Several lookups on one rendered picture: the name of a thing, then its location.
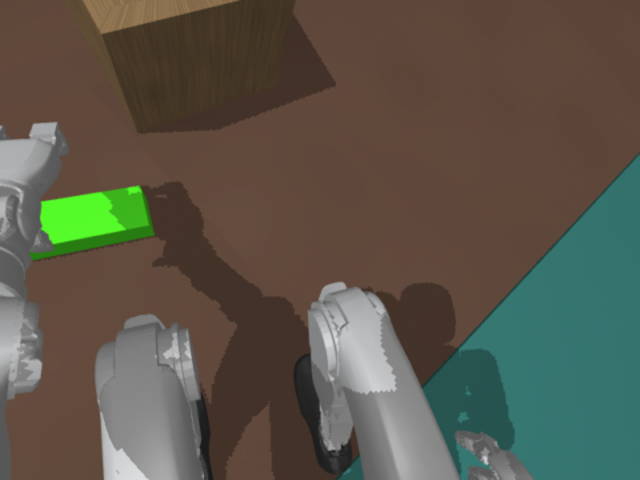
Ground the right robot hand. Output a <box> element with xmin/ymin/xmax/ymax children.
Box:
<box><xmin>454</xmin><ymin>430</ymin><xmax>535</xmax><ymax>480</ymax></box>

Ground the left robot hand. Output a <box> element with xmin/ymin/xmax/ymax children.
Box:
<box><xmin>0</xmin><ymin>122</ymin><xmax>69</xmax><ymax>253</ymax></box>

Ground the left robot foot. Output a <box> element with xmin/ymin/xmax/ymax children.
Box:
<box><xmin>196</xmin><ymin>391</ymin><xmax>213</xmax><ymax>480</ymax></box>

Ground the left robot arm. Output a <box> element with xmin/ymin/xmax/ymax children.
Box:
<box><xmin>0</xmin><ymin>179</ymin><xmax>43</xmax><ymax>480</ymax></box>

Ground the right robot foot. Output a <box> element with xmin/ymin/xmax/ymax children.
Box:
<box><xmin>294</xmin><ymin>353</ymin><xmax>352</xmax><ymax>474</ymax></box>

